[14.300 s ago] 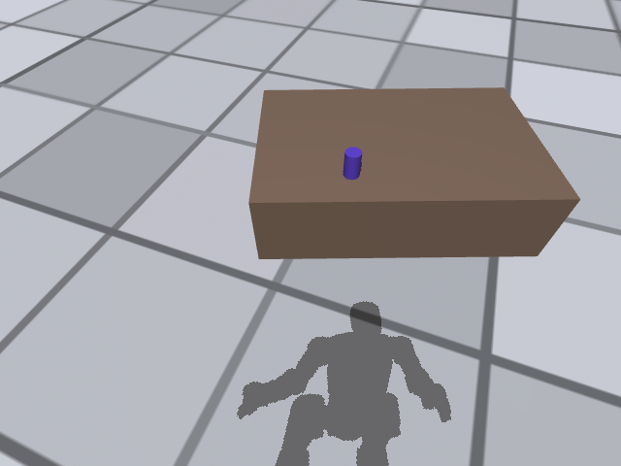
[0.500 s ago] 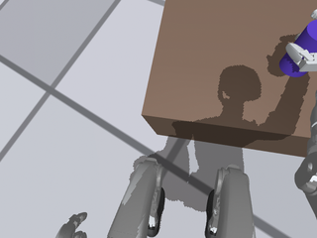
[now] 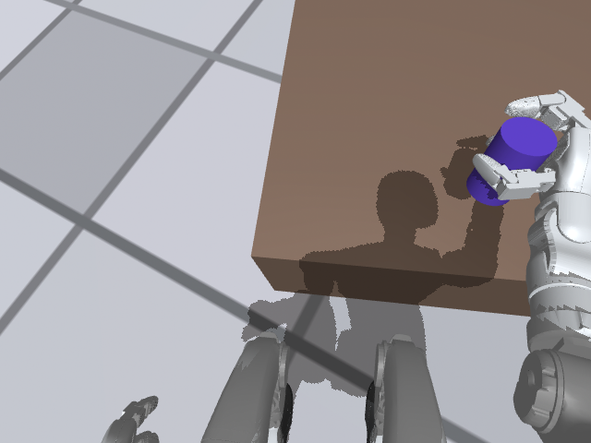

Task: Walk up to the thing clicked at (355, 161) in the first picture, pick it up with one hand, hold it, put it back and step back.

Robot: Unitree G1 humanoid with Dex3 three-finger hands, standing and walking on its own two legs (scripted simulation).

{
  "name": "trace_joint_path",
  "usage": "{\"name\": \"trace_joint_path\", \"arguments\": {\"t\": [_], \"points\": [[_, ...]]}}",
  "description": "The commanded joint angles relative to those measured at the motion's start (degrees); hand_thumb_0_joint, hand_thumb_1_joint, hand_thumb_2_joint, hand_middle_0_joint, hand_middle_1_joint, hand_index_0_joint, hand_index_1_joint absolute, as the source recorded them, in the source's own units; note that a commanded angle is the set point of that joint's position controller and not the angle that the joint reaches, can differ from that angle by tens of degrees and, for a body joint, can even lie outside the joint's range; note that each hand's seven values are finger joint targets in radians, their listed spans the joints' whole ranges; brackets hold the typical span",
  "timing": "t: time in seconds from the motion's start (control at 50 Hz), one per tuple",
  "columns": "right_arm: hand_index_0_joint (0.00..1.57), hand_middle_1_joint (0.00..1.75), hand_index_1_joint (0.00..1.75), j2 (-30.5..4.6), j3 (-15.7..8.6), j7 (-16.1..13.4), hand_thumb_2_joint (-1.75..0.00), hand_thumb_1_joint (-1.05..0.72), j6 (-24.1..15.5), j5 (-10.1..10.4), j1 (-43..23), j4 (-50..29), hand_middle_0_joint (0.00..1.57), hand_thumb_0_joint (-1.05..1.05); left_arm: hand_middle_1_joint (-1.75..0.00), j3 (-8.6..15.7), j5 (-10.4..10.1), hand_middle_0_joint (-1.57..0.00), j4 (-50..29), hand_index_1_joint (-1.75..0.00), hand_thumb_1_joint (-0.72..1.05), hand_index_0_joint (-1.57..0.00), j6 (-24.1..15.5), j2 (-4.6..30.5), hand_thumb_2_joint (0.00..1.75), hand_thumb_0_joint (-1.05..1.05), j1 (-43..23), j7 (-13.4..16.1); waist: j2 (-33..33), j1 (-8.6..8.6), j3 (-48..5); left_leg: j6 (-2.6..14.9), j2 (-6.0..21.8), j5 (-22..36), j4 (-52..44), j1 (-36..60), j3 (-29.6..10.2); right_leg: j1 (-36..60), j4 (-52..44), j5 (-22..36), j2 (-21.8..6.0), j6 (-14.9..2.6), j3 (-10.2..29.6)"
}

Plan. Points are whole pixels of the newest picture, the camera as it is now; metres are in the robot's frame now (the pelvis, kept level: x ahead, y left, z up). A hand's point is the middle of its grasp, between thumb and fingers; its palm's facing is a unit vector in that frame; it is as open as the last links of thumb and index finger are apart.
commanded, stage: lift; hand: right
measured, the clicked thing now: (506, 164) +0.47 -0.23 +0.01
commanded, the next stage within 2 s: hold in 1.26 s
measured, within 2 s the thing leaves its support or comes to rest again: neither
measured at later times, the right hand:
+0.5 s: hand (562, 149) +0.41 -0.21 +0.14, palm faces +0.23 +0.97 -0.02, open 9.3 cm
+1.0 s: hand (577, 138) +0.39 -0.19 +0.18, palm faces +0.21 +0.98 -0.01, open 9.3 cm
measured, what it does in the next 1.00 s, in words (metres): rises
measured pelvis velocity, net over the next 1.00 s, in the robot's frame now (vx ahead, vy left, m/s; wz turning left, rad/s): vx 0.04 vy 0.00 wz -0.05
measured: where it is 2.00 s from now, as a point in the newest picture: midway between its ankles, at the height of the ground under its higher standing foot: outside the picture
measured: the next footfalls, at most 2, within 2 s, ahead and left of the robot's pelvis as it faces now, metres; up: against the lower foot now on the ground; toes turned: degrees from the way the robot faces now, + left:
none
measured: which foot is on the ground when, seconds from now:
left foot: down 0.00-1.00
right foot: down 0.00-1.00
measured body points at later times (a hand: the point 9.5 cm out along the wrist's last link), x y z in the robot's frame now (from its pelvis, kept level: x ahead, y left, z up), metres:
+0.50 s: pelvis +0.02 +0.00 +0.10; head +0.12 -0.03 +0.54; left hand +0.15 +0.25 -0.01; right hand +0.39 -0.26 +0.14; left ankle +0.04 +0.12 -0.55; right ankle +0.06 -0.13 -0.55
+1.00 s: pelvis +0.04 +0.00 +0.13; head +0.10 -0.01 +0.58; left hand +0.16 +0.25 +0.02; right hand +0.37 -0.25 +0.18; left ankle +0.04 +0.12 -0.55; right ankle +0.06 -0.13 -0.55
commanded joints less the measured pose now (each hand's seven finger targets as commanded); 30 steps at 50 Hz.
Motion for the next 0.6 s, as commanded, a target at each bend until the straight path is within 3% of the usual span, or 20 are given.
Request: {"name": "trace_joint_path", "arguments": {"t": [0.0, 0.02, 0.04, 0.06, 0.08, 0.1, 0.12, 0.16, 0.2, 0.24, 0.28, 0.3, 0.32, 0.36, 0.4, 0.42, 0.48, 0.58], "points": [[1.39, 1.46, 1.46, -8.96, 0.99, -0.81, -1.32, -0.27, -3.92, 1.59, -15.23, -15.94, 1.36, 0.0, -0.3, 4.37, -0.38, -0.2, -4.01, -0.3, 0.9, -0.2, -2.04, 10.18, 0.91, 0.0, 6.11, 0.88, -5.59, -0.03, -28.87, 1.83, -1.19, 14.82, -16.85, 18.17, -0.95, 30.47, -15.79, 11.02, 1.85, -2.17, -0.03], [1.41, 1.48, 1.48, -7.56, 1.72, -1.14, -1.34, -0.29, -3.86, 1.65, -13.81, -15.86, 1.38, 0.0, -0.3, 4.39, -0.48, -0.2, -4.02, -0.3, 0.9, -0.2, -2.37, 10.05, 0.9, 0.0, 5.94, 0.99, -4.69, 0.13, -29.02, 1.73, -1.27, 15.39, -17.89, 19.12, -0.94, 31.83, -16.55, 11.52, 1.93, -2.17, -0.06], [1.41, 1.49, 1.49, -12.0, -1.17, -1.88, -1.34, -0.29, -4.33, 1.61, -14.02, -20.56, 1.39, 0.0, -0.3, 4.56, -0.38, -0.2, -4.02, -0.3, 0.89, -0.2, -2.34, 10.02, 0.91, 0.0, 5.8, 1.13, -6.07, -1.64, -30.02, 1.74, -1.29, 16.32, -18.75, 21.44, -1.49, 32.65, -17.11, 12.61, 1.93, -2.2, -0.69], [1.41, 1.48, 1.48, -8.86, 1.38, -1.82, -1.34, -0.31, -4.03, 1.43, -12.39, -18.75, 1.38, 0.0, -0.3, 4.55, -0.54, -0.2, -3.87, -0.3, 0.89, -0.19, -2.49, 10.02, 0.91, 0.0, 5.68, 1.27, -5.92, -0.78, -28.42, 1.79, -1.24, 15.83, -19.56, 21.55, -1.04, 34.49, -18.81, 12.44, 1.99, -1.94, -0.48], [1.4, 1.47, 1.47, -9.32, 0.9, -2.34, -1.33, -0.31, -4.08, 1.66, -10.84, -21.41, 1.38, 0.0, -0.3, 4.56, -0.61, -0.2, -4.21, -0.3, 0.89, -0.19, -2.58, 9.92, 0.91, 0.0, 5.38, 1.32, -5.78, -1.84, -28.26, 1.91, -1.24, 16.13, -20.47, 23.17, -1.13, 35.85, -19.99, 12.94, 1.91, -1.88, -0.46], [1.4, 1.48, 1.48, -6.41, 3.58, -2.47, -1.34, -0.3, -4.05, 1.82, -10.77, -21.72, 1.37, 0.0, -0.3, 4.49, -0.65, -0.2, -4.13, -0.3, 0.89, -0.19, -2.75, 9.49, 0.91, 0.0, 4.92, 1.36, -5.81, -0.89, -26.67, 1.83, -1.14, 16.12, -21.59, 24.13, -1.21, 36.1, -21.05, 12.5, 2.09, -1.88, -0.62], [1.38, 1.46, 1.46, -6.13, 2.78, -3.03, -1.32, -0.27, -4.01, 2.15, -9.7, -21.9, 1.36, 0.0, -0.3, 4.43, -0.7, -0.2, -3.98, -0.3, 0.89, -0.19, -3.0, 9.14, 0.91, 0.0, 5.16, 1.47, -3.9, -0.94, -26.16, 1.54, -1.2, 17.55, -22.86, 25.79, -1.4, 36.85, -21.26, 13.51, 1.9, -2.15, -0.76], [1.39, 1.47, 1.47, -3.24, 4.41, -3.38, -1.33, -0.26, -3.69, 2.35, -5.8, -20.42, 1.36, 0.0, -0.3, 4.31, -0.83, -0.2, -3.63, -0.3, 0.88, -0.19, -3.57, 8.7, 0.92, 0.0, 4.61, 1.57, -2.91, -0.78, -22.75, 1.48, -1.11, 17.92, -24.36, 26.82, -1.42, 37.28, -22.95, 13.78, 2.09, -2.06, -1.07], [1.39, 1.47, 1.47, -3.91, 4.75, -3.77, -1.33, -0.27, -4.2, 2.07, -6.95, -22.47, 1.37, 0.0, -0.3, 4.55, -0.69, -0.2, -3.22, -0.3, 0.87, -0.19, -3.93, 8.91, 0.92, 0.0, 4.9, 1.7, -2.41, -0.48, -22.2, 1.36, -1.03, 18.51, -26.12, 29.19, -1.73, 38.78, -24.64, 14.03, 2.1, -2.09, -1.12], [1.39, 1.47, 1.47, -0.86, 7.35, -3.83, -1.33, -0.26, -4.22, 1.84, -5.22, -22.14, 1.36, 0.0, -0.3, 4.42, -0.67, -0.2, -3.01, -0.31, 0.87, -0.19, -4.34, 8.44, 0.92, 0.0, 4.25, 1.72, -2.75, -0.04, -18.7, 1.5, -0.84, 17.13, -27.55, 29.31, -1.65, 40.13, -26.91, 12.95, 2.15, -1.84, -1.09], [1.39, 1.47, 1.47, -1.37, 6.23, -3.9, -1.33, -0.26, -4.61, 1.71, -2.46, -20.42, 1.36, 0.0, -0.3, 4.38, -0.46, -0.2, -2.6, -0.3, 0.87, -0.19, -4.68, 8.31, 0.92, 0.0, 4.36, 1.65, -1.71, -0.36, -18.61, 1.25, -0.9, 19.53, -28.78, 31.36, -1.73, 42.02, -27.65, 15.21, 2.2, -1.98, -1.14], [1.4, 1.49, 1.49, -1.84, 6.21, -3.9, -1.34, -0.25, -5.06, 1.99, -2.59, -23.65, 1.37, 0.0, -0.29, 4.56, -0.35, -0.2, -2.86, -0.3, 0.87, -0.19, -4.78, 8.29, 0.92, 0.0, 4.23, 1.6, -1.99, -1.46, -20.09, 1.14, -0.77, 21.47, -29.14, 33.72, -2.02, 42.65, -27.96, 16.96, 2.26, -2.04, -1.42], [1.4, 1.48, 1.48, -2.59, 6.14, -3.94, -1.34, -0.27, -5.23, 1.62, -3.1, -24.46, 1.37, 0.0, -0.3, 4.66, -0.38, -0.2, -3.02, -0.3, 0.88, -0.19, -4.82, 8.6, 0.92, 0.0, 4.06, 1.67, -2.23, -1.41, -20.38, 1.16, -0.73, 21.3, -30.05, 34.41, -2.18, 44.2, -28.84, 16.86, 2.33, -1.97, -1.65], [1.4, 1.48, 1.48, -0.74, 6.99, -3.76, -1.33, -0.27, -5.52, 1.9, -1.39, -23.98, 1.37, 0.0, -0.29, 4.18, -0.32, -0.19, -3.25, -0.3, 0.88, -0.19, -5.05, 8.15, 0.91, 0.0, 3.88, 1.51, -2.19, -1.63, -20.13, 1.28, -0.79, 22.42, -30.87, 35.73, -1.71, 46.62, -30.45, 18.7, 2.4, -1.78, -1.51], [1.4, 1.48, 1.48, -1.71, 6.36, -4.04, -1.34, -0.27, -6.13, 1.86, -1.88, -25.08, 1.37, 0.0, -0.29, 4.46, -0.16, -0.19, -2.78, -0.3, 0.87, -0.19, -5.12, 8.45, 0.91, 0.0, 3.63, 1.54, -3.81, -2.21, -19.97, 1.34, -0.73, 22.6, -31.7, 36.6, -1.69, 49.13, -31.78, 19.4, 2.47, -1.47, -1.67], [1.39, 1.48, 1.48, -0.15, 7.34, -4.06, -1.33, -0.27, -6.11, 1.93, -0.07, -24.92, 1.36, 0.0, -0.3, 4.31, -0.21, -0.19, -2.88, -0.3, 0.88, -0.19, -5.22, 8.02, 0.91, 0.0, 3.62, 1.5, -2.81, -2.15, -19.41, 1.36, -0.8, 22.95, -32.19, 37.44, -1.46, 49.76, -32.72, 19.98, 2.44, -1.4, -1.54], [1.39, 1.48, 1.48, -0.44, 7.02, -4.55, -1.34, -0.24, -6.53, 1.78, 1.67, -25.47, 1.35, 0.0, -0.29, 4.2, -0.13, -0.19, -2.96, -0.3, 0.88, -0.19, -5.21, 7.67, 0.91, 0.0, 3.27, 1.43, -2.1, -2.83, -17.85, 1.18, -0.72, 22.42, -34.27, 39.91, -1.79, 50.06, -34.51, 18.68, 2.57, -1.46, -1.93], [1.38, 1.48, 1.48, 2.37, 9.37, -3.86, -1.34, -0.24, -6.68, 2.11, 3.79, -24.6, 1.35, 0.0, -0.3, 4.04, -0.21, -0.19, -2.88, -0.3, 0.89, -0.19, -5.48, 7.56, 0.9, 0.0, 2.8, 1.39, -1.49, -1.95, -13.96, 1.27, -0.89, 20.71, -36.49, 39.79, -1.07, 52.77, -38.24, 17.68, 2.4, -1.02, -1.33]]}}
